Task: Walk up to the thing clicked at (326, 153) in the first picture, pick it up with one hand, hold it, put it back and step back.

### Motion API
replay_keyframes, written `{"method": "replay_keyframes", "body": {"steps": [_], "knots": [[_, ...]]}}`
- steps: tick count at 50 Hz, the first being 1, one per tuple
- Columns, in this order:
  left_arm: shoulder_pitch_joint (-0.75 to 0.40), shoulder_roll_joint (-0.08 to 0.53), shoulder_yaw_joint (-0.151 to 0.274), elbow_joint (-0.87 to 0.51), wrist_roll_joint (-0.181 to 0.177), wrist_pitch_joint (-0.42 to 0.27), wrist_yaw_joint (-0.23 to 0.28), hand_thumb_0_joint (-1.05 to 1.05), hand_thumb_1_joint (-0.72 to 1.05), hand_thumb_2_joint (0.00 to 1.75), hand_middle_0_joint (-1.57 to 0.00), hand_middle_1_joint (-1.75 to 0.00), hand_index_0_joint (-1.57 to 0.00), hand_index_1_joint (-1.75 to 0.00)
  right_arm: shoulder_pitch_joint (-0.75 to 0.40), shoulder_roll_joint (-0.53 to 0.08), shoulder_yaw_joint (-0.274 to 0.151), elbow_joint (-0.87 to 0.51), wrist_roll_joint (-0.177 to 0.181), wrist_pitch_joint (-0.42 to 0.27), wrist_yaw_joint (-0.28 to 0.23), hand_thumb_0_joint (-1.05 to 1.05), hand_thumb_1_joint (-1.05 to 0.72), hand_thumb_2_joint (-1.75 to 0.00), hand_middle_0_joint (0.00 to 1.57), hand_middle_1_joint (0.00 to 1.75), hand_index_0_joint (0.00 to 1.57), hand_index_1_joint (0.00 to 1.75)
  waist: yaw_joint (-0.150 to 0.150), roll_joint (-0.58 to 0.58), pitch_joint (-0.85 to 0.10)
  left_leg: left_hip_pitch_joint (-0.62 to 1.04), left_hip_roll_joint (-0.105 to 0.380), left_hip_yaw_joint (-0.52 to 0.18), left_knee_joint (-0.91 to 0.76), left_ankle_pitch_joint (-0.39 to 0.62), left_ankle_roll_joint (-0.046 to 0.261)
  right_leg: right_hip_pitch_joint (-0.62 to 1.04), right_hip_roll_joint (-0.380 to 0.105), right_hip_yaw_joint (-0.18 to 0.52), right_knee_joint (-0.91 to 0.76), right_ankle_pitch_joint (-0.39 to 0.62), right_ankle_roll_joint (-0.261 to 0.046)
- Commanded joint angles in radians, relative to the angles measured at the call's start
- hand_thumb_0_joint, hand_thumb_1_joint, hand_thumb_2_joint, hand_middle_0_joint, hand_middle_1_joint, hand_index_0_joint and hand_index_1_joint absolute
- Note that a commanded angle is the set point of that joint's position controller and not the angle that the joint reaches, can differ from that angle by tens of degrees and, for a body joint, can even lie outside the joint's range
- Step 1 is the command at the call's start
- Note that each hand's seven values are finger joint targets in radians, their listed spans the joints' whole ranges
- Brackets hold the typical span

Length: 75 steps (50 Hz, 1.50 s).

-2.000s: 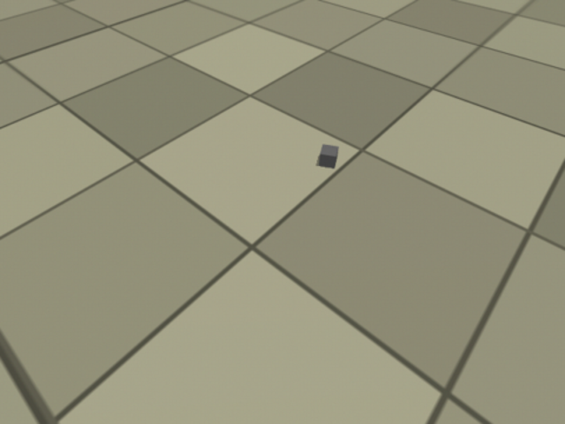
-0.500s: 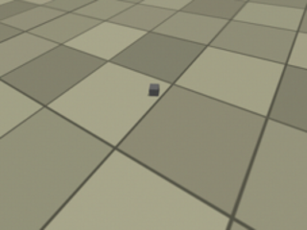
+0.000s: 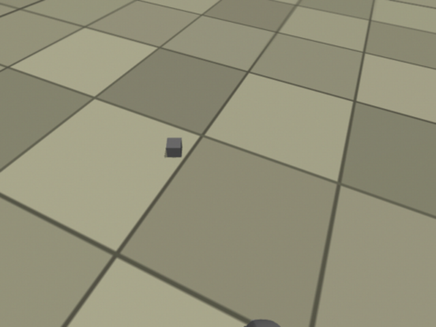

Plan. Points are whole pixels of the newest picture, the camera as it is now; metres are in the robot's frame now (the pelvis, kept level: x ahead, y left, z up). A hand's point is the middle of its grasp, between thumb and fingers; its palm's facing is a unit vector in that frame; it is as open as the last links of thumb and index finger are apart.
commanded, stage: walk up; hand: left
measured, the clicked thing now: (174, 147) +1.21 +0.23 -0.73
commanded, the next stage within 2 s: none
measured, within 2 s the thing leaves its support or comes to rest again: neither
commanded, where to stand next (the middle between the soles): +0.78 +0.00 m, yaw -3 degrees
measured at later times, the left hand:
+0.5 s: hand (106, 263) +0.28 +0.25 -0.12, palm faces -0.05 -0.92 -0.39, open 7.4 cm
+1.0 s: hand (127, 175) +0.53 +0.26 -0.13, palm faces -0.12 -0.92 -0.39, open 7.4 cm
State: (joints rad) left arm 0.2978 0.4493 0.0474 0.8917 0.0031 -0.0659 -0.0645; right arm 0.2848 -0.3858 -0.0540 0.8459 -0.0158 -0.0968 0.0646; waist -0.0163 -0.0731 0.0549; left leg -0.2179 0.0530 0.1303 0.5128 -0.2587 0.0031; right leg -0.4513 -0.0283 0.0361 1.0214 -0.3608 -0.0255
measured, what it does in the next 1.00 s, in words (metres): walks ahead: right foot, then left foot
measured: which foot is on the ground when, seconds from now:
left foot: down 0.00-0.20, up 0.22-0.58, down 0.60-1.00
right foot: up 0.00-0.16, down 0.18-0.62, up 0.64-1.00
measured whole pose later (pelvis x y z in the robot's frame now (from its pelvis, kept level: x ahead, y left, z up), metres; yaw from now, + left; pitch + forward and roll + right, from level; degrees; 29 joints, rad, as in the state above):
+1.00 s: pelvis +0.44 -0.02 -0.01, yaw -3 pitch -2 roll +1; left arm 0.26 0.43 0.06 0.89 0.01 -0.07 -0.07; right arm 0.37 -0.42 -0.05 0.84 -0.01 -0.06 0.07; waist -0.03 -0.01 0.07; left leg -0.12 0.05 0.11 0.55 -0.39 -0.01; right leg -0.42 -0.07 -0.05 0.59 -0.17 -0.02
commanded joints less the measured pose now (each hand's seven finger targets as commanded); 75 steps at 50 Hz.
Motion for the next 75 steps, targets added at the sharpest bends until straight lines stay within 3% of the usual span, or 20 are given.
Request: {"method": "replay_keyframes", "body": {"steps": [1,8,11,17,25,29,30,31,32,37,49,50,52,53,58,70,71,72,73,75], "knots": [[-0.049,0.154,0.049,-0.100,0.000,-0.020,-0.014,0.00,0.90,0.90,-0.20,-0.30,-0.20,-0.30,0.012,-0.309,-0.089,-0.075,0.003,-0.023,-0.023,0.00,-0.90,-0.90,0.20,0.30,0.20,0.30,-0.014,0.243,0.025,0.072,0.258,-0.203,-0.266,0.126,0.235,-0.086,-0.084,-0.014,-0.240,0.032,0.021],[0.050,0.192,0.085,-0.040,0.007,-0.024,-0.008,0.00,0.90,0.90,-0.20,-0.30,-0.20,-0.30,-0.011,-0.257,-0.061,-0.089,0.008,0.005,-0.020,0.00,-0.90,-0.90,0.20,0.30,0.20,0.30,0.089,0.066,-0.093,-0.151,0.129,-0.033,0.100,0.088,0.121,0.442,0.026,-0.120,-0.459,0.187,-0.029],[0.147,0.369,0.120,-0.061,-0.005,-0.041,0.021,0.00,0.90,0.90,-0.20,-0.30,-0.20,-0.30,0.009,-0.273,-0.053,-0.096,0.007,0.023,-0.031,0.00,-0.90,-0.90,0.20,0.30,0.20,0.30,0.137,-0.133,-0.138,-0.468,-0.001,-0.134,0.709,-0.286,0.036,0.546,-0.419,0.710,-0.766,-0.206,-0.276],[-0.001,0.245,0.081,-0.096,-0.006,-0.045,0.032,0.00,0.90,0.90,-0.20,-0.30,-0.20,-0.30,0.080,-0.238,-0.052,-0.012,0.009,0.031,-0.006,0.00,-0.90,-0.90,0.20,0.30,0.20,0.30,0.032,-0.084,0.003,-0.324,0.065,-0.142,0.477,-0.074,0.018,0.236,-0.213,0.178,-0.740,0.115,-0.200],[0.020,0.266,0.080,-0.114,0.000,-0.052,0.029,0.00,0.90,0.90,-0.20,-0.30,-0.20,-0.30,-0.081,-0.206,-0.063,-0.068,-0.005,0.015,0.018,0.00,-0.90,-0.90,0.20,0.30,0.20,0.30,0.054,-0.053,0.001,-0.194,0.046,-0.084,0.137,0.067,0.009,0.194,-0.229,0.108,-0.713,0.085,-0.187],[-0.012,0.212,0.052,-0.120,0.007,-0.046,0.034,0.00,0.90,0.90,-0.20,-0.30,-0.20,-0.30,0.136,-0.266,-0.098,0.003,-0.006,0.004,0.002,0.00,-0.90,-0.90,0.20,0.30,0.20,0.30,-0.087,0.118,-0.085,0.228,-0.016,-0.073,0.046,0.023,0.056,0.013,-0.146,0.002,-0.367,0.223,-0.109],[0.042,0.135,0.027,-0.123,-0.001,-0.044,0.035,0.00,0.90,0.90,-0.20,-0.30,-0.20,-0.30,0.236,-0.343,-0.121,0.016,-0.020,-0.003,-0.011,0.00,-0.90,-0.90,0.20,0.30,0.20,0.30,-0.121,0.358,-0.145,0.339,0.161,-0.346,-0.111,-0.194,0.116,-0.099,-0.039,-0.084,-0.011,0.182,-0.051],[0.073,0.139,0.030,-0.116,-0.014,-0.037,0.041,0.00,0.90,0.90,-0.20,-0.30,-0.20,-0.30,0.211,-0.396,-0.128,-0.024,-0.005,-0.008,-0.017,0.00,-0.90,-0.90,0.20,0.30,0.20,0.30,-0.091,0.387,-0.104,0.356,0.374,-0.781,-0.296,-0.317,0.203,-0.297,0.090,-0.064,0.131,-0.145,-0.023],[0.022,0.228,0.043,-0.095,-0.003,-0.031,0.056,0.00,0.90,0.90,-0.20,-0.30,-0.20,-0.30,0.160,-0.393,-0.128,-0.031,0.022,-0.001,-0.017,0.00,-0.90,-0.90,0.20,0.30,0.20,0.30,-0.075,0.230,-0.047,0.209,0.392,-0.785,-0.291,-0.345,0.248,-0.268,0.015,0.054,0.201,-0.146,-0.034],[0.118,0.200,0.046,-0.017,-0.007,-0.020,0.027,0.00,0.90,0.90,-0.20,-0.30,-0.20,-0.30,0.010,-0.273,-0.074,-0.065,0.019,-0.009,-0.025,0.00,-0.90,-0.90,0.20,0.30,0.20,0.30,0.018,0.238,-0.011,0.043,0.210,-0.298,-0.263,-0.005,0.187,-0.108,-0.078,0.007,0.011,0.059,-0.003],[0.030,0.147,0.066,-0.035,0.007,-0.034,0.015,0.00,0.90,0.90,-0.20,-0.30,-0.20,-0.30,0.010,-0.278,-0.068,-0.105,0.018,0.022,-0.019,0.00,-0.90,-0.90,0.20,0.30,0.20,0.30,0.050,0.152,-0.042,-0.045,0.151,-0.141,-0.006,0.135,0.157,0.269,0.015,-0.143,-0.506,0.229,-0.005],[0.089,0.187,0.084,-0.016,0.010,-0.040,0.025,0.00,0.90,0.90,-0.20,-0.30,-0.20,-0.30,0.033,-0.231,-0.050,-0.112,0.018,0.022,-0.020,0.00,-0.90,-0.90,0.20,0.30,0.20,0.30,0.082,0.054,-0.081,-0.134,0.103,-0.104,0.139,0.138,0.127,0.428,0.021,-0.108,-0.524,0.166,-0.026],[0.197,0.345,0.121,-0.026,0.005,-0.053,0.045,0.00,0.90,0.90,-0.20,-0.30,-0.20,-0.30,0.080,-0.189,-0.028,-0.122,0.022,0.027,-0.024,0.00,-0.90,-0.90,0.20,0.30,0.20,0.30,0.123,-0.203,-0.127,-0.455,-0.085,-0.065,0.590,-0.272,0.047,0.586,-0.408,0.597,-0.791,-0.145,-0.187],[0.144,0.333,0.110,-0.044,-0.004,-0.048,0.045,0.00,0.90,0.90,-0.20,-0.30,-0.20,-0.30,0.026,-0.269,-0.050,-0.102,0.011,0.038,-0.035,0.00,-0.90,-0.90,0.20,0.30,0.20,0.30,0.113,-0.072,-0.081,-0.466,-0.009,-0.166,0.668,-0.289,0.042,0.500,-0.451,0.645,-0.769,-0.163,-0.276],[0.023,0.229,0.076,-0.081,-0.005,-0.050,0.050,0.00,0.90,0.90,-0.20,-0.30,-0.20,-0.30,0.093,-0.229,-0.050,-0.026,0.012,0.045,-0.017,0.00,-0.90,-0.90,0.20,0.30,0.20,0.30,0.030,-0.076,-0.006,-0.318,0.040,-0.170,0.494,-0.099,0.016,0.258,-0.237,0.141,-0.734,0.187,-0.189],[-0.004,0.217,0.057,-0.118,0.007,-0.034,0.040,0.00,0.90,0.90,-0.20,-0.30,-0.20,-0.30,0.081,-0.239,-0.084,-0.014,-0.011,0.020,0.004,0.00,-0.90,-0.90,0.20,0.30,0.20,0.30,-0.044,0.048,-0.034,0.109,-0.027,-0.042,0.040,-0.014,0.028,0.016,-0.183,0.002,-0.491,0.012,-0.128],[0.034,0.166,0.038,-0.120,0.008,-0.032,0.040,0.00,0.90,0.90,-0.20,-0.30,-0.20,-0.30,0.162,-0.295,-0.103,0.006,-0.015,0.015,-0.008,0.00,-0.90,-0.90,0.20,0.30,0.20,0.30,-0.083,0.231,-0.085,0.243,0.047,-0.198,-0.057,-0.187,0.070,-0.072,-0.114,-0.065,-0.215,0.102,-0.087],[0.052,0.100,0.021,-0.129,-0.011,-0.030,0.040,0.00,0.90,0.90,-0.20,-0.30,-0.20,-0.30,0.194,-0.378,-0.119,-0.019,-0.018,0.008,-0.017,0.00,-0.90,-0.90,0.20,0.30,0.20,0.30,-0.083,0.432,-0.073,0.303,0.303,-0.688,-0.268,-0.382,0.179,-0.295,0.055,-0.128,0.051,-0.100,-0.016],[0.022,0.203,0.045,-0.104,0.002,-0.022,0.059,0.00,0.90,0.90,-0.20,-0.30,-0.20,-0.30,0.177,-0.401,-0.124,-0.029,0.011,0.012,-0.017,0.00,-0.90,-0.90,0.20,0.30,0.20,0.30,-0.085,0.311,-0.040,0.225,0.387,-0.785,-0.279,-0.347,0.272,-0.294,0.005,-0.016,0.136,-0.194,-0.028],[0.049,0.202,0.042,-0.073,-0.007,-0.022,0.058,0.00,0.90,0.90,-0.20,-0.30,-0.20,-0.30,0.097,-0.323,-0.093,-0.052,0.015,0.012,-0.028,0.00,-0.90,-0.90,0.20,0.30,0.20,0.30,-0.022,0.180,0.000,0.146,0.307,-0.554,-0.225,-0.064,0.236,-0.237,-0.034,0.054,0.130,-0.086,-0.024]]}}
